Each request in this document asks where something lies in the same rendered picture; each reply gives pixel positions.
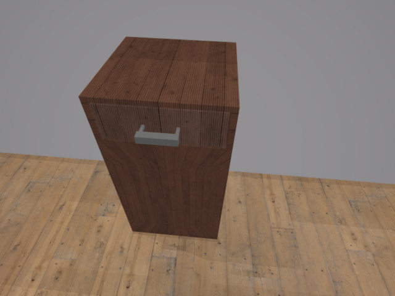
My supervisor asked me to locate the cabinet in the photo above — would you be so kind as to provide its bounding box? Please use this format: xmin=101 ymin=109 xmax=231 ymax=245
xmin=79 ymin=36 xmax=239 ymax=239

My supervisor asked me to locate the handle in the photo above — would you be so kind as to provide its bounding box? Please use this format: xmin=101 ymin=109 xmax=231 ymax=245
xmin=134 ymin=125 xmax=180 ymax=147

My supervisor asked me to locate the drawer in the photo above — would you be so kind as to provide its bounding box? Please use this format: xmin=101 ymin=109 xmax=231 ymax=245
xmin=90 ymin=103 xmax=230 ymax=148

